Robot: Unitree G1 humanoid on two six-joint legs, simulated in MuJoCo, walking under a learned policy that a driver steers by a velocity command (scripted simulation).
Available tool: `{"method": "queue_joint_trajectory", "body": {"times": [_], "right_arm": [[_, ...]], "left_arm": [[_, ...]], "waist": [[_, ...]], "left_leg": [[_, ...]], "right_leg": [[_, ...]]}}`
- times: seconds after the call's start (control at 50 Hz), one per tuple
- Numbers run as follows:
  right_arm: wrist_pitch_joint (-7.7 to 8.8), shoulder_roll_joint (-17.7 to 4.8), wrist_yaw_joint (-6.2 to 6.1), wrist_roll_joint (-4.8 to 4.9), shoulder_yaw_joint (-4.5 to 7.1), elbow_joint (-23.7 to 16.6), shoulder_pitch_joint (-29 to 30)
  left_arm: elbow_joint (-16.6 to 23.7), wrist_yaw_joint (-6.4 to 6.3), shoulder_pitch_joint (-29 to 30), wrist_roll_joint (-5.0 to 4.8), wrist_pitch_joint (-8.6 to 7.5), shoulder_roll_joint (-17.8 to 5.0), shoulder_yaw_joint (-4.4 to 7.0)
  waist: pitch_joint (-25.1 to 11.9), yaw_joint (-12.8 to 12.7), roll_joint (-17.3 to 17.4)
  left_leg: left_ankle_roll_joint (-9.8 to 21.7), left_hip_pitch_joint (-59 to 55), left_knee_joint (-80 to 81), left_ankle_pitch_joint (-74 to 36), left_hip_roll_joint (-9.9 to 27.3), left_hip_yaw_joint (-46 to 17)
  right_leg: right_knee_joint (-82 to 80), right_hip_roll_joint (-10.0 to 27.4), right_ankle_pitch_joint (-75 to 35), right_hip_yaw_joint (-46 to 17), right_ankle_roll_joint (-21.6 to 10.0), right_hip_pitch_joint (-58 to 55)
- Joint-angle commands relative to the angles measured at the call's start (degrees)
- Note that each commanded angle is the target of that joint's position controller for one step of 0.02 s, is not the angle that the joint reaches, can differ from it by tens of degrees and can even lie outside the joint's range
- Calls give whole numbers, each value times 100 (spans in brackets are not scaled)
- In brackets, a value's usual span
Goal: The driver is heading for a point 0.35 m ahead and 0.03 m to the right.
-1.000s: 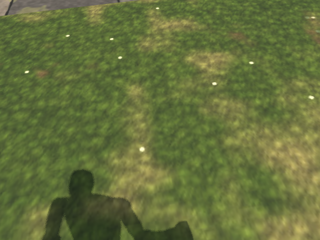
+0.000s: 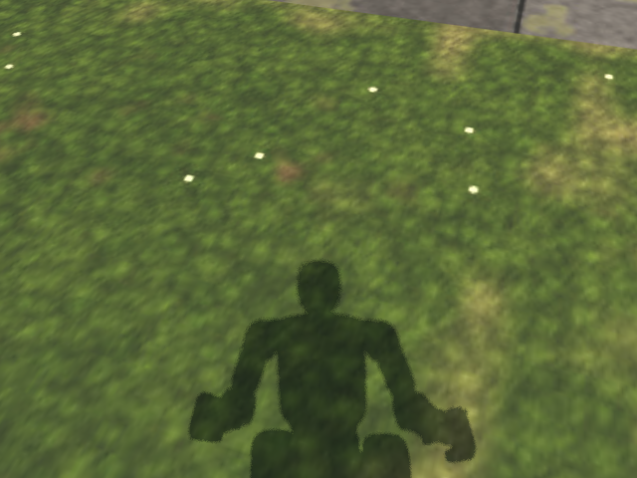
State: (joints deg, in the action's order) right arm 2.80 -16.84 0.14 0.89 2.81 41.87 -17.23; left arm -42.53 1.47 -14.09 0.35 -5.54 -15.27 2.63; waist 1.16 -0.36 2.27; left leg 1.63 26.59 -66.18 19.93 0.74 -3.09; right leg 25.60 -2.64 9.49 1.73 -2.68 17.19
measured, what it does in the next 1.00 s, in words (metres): walks ahead: left foot, then right foot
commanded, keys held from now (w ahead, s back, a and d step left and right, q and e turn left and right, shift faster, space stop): w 0.22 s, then no key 0.78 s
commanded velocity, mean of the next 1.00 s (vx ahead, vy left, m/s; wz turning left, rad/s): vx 0.22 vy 0.00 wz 0.03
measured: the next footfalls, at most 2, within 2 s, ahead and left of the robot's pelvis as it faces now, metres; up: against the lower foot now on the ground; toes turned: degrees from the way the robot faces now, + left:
left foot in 0.34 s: +0.37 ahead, +0.15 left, +0.00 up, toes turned +1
right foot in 0.70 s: +0.36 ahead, -0.09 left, +0.00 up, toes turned +0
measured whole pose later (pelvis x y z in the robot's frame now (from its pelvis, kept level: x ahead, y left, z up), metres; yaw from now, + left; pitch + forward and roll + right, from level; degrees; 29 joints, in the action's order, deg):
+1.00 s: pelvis +0.32 +0.04 +0.00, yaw +0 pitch -1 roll +1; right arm 0.0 -13.8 -0.8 -0.4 1.5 55.0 -9.0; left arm -51.8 -1.7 -10.8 0.4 -0.4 -13.2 1.6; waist 1.8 0.1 -0.2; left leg 0.9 11.9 -27.9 14.7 -0.9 1.4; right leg 29.3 1.7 15.6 -0.9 1.4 12.5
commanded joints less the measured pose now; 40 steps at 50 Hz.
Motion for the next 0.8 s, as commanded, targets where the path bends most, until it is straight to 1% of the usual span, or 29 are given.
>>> {"method": "queue_joint_trajectory", "body": {"times": [0.02, 0.06, 0.1, 0.16, 0.22, 0.24, 0.28, 0.3, 0.32, 0.34, 0.36, 0.38, 0.4, 0.42, 0.44, 0.46, 0.48, 0.52, 0.56, 0.58, 0.6, 0.64, 0.68, 0.7, 0.72, 0.74, 0.76, 0.78, 0.8], "right_arm": [[68, -361, 2, -29, 116, -430, 31], [68, -279, -12, -73, 72, -526, 346], [105, -197, 4, -86, 31, -582, 696], [166, -121, 65, -47, -7, -679, 1269], [204, -157, 142, 10, 0, -816, 1731], [221, -182, 171, 0, 12, -862, 1832], [264, -279, 225, -53, 58, -878, 1772], [284, -369, 230, -88, 103, -806, 1519], [301, -502, 209, -143, 182, -614, 944], [313, -785, 164, -203, 273, -449, 328], [274, -1252, 101, -359, 339, -413, -290], [175, -1094, 106, -234, 295, -323, -413], [82, -809, 126, -133, 228, -341, -320], [56, -663, 117, -100, 167, -358, 129], [58, -471, 129, -101, 91, -342, 546], [80, -335, 132, -135, 46, -339, 844], [88, -344, 145, -203, 51, -299, 1049], [117, -373, 145, -281, 67, -216, 1326], [113, -414, 106, -260, 77, -82, 1347], [90, -450, 85, -244, 83, -3, 1296], [60, -478, 67, -230, 83, 71, 1258], [-6, -460, 51, -198, 53, 185, 1283], [-45, -274, 52, -159, -33, 304, 1245], [-48, -150, 55, -190, -86, 412, 1043], [-38, -174, 64, -247, -77, 468, 755], [-77, -142, 25, -212, -69, 515, 630], [-113, -286, -17, -215, -49, 554, 815], [-149, -297, -51, -188, -34, 575, 877], [-186, -257, -77, -179, -42, 637, 858]], "left_arm": [[244, -21, -39, -21, -89, -659, 145], [147, -47, -123, -52, -100, -826, 193], [63, -71, -218, -74, -68, -912, 216], [-92, -97, -477, -132, -11, -1005, 230], [-281, -103, -811, -168, 61, -1059, 243], [-329, -116, -831, -163, 105, -1052, 241], [-400, -157, -829, -146, 197, -1098, 258], [-399, -180, -750, -141, 230, -1145, 270], [-365, -203, -604, -152, 253, -1141, 261], [-314, -216, -630, -105, 239, -976, 196], [-155, -199, -1006, 88, 176, -534, 29], [-389, -154, -1723, -1, 151, -297, -81], [-468, -138, -1464, -136, 160, -941, 94], [-297, -152, -859, -219, 201, -979, 116], [-253, -202, -566, -150, 276, -870, 103], [-235, -257, -489, -60, 379, -817, 122], [-279, -286, -613, -40, 477, -673, 100], [-370, -343, -825, -18, 572, -466, 58], [-354, -369, -641, 13, 598, -398, 22], [-348, -374, -533, 14, 616, -440, 31], [-343, -374, -427, 10, 640, -491, 48], [-324, -362, -241, 20, 677, -521, 69], [-301, -356, -96, 107, 671, -503, 70], [-225, -373, -14, 143, 653, -622, 78], [-151, -405, 97, 106, 643, -965, 134], [-284, -379, 232, 42, 634, -1010, 183], [-262, -339, 322, 49, 597, -683, 120], [-301, -325, 345, 88, 555, -505, 64], [-327, -311, 376, 85, 510, -487, 51]], "waist": [[-137, 51, -764], [-30, 6, -650], [7, -105, -582], [103, -328, -572], [216, -485, -585], [283, -473, -589], [161, -343, -672], [-39, -175, -734], [-400, 156, -705], [-907, 418, -520], [-1884, 408, 540], [-2764, 305, 1495], [-2513, 476, 735], [-1673, 376, 485], [-1133, 209, 106], [-899, 23, 113], [-786, -158, 280], [-775, -339, 450], [-861, -273, 472], [-900, -213, 448], [-880, -166, 424], [-669, -153, 350], [-366, -203, 219], [-234, -152, 25], [-127, 116, -501], [-89, 256, -1123], [31, 115, -967], [2, 110, -871], [2, 113, -831]], "left_leg": [[-88, 1033, 381, -394, 517, -136], [-188, 1182, 1011, -809, 579, -61], [-232, 1133, 1786, -1466, 576, 2], [-256, 812, 2803, -2250, 418, 159], [-196, 739, 3292, -2400, 313, 190], [-136, 745, 3464, -2308, 263, 175], [17, 492, 3741, -2049, 133, 192], [108, 79, 3862, -2034, 18, 256], [241, -764, 4085, -2341, -147, 405], [429, -1919, 4090, -3506, 136, 249], [1097, -4091, 3467, -5631, 1580, -1256], [1954, -4968, 3680, -6010, 2509, -2710], [1770, -4355, 3946, -5160, 2194, -2449], [1524, -3667, 4105, -4705, 1907, -1800], [1364, -2849, 4352, -4440, 1621, -1385], [1247, -2132, 4544, -4214, 1482, -1147], [1210, -1503, 4763, -4128, 1319, -902], [1243, -879, 4943, -4185, 1136, -481], [1222, -835, 4975, -3932, 1076, -321], [1208, -865, 5020, -3516, 1093, -344], [1180, -850, 5070, -2929, 1104, -391], [1049, -665, 5135, -1441, 1036, -473], [693, -397, 5082, -25, 764, -475], [425, -311, 4959, 407, 579, -440], [200, -244, 4693, 556, 238, -231], [48, -739, 4588, 174, -37, 169], [-14, -1088, 4408, -142, -32, 211], [23, -1221, 4342, -356, 6, 201], [61, -1257, 4325, -563, 41, 162]], "right_leg": [[-1594, 1496, -146, -1798, -1069, -821], [-1753, 1493, -618, -1476, -1137, -780], [-1808, 1396, -872, -1143, -1058, -836], [-1785, 1275, -970, -771, -913, -880], [-1664, 1452, -913, -801, -868, -1222], [-1512, 1495, -1242, -804, -813, -1386], [-1037, 1542, -2125, -790, -637, -1729], [-677, 1491, -2735, -751, -524, -1811], [-42, 1279, -3409, -604, -367, -1722], [877, 952, -3099, -402, -117, -1282], [2772, 434, -685, -210, 258, 378], [4321, -87, 2974, -550, 517, 1411], [4740, 156, 2929, -999, 517, 1596], [4695, 386, 2669, -768, 516, 1922], [4289, 596, 2330, -614, 568, 1877], [3828, 795, 1993, -650, 592, 1473], [3503, 823, 1720, -591, 646, 903], [2766, 744, 1447, -444, 713, 189], [2026, 726, 969, -414, 684, -135], [1771, 711, 682, -404, 662, -255], [1565, 698, 488, -401, 633, -364], [1043, 654, 202, -367, 532, -619], [251, 622, -184, -350, 374, -1012], [-98, 890, -555, -648, 267, -1138], [-101, 1179, -848, -867, 107, -1102], [-201, 1024, 453, -815, -11, -387], [-356, 871, 920, -764, 62, -32], [-389, 831, 814, -711, 178, 26], [-328, 771, 417, -652, 267, -59]]}}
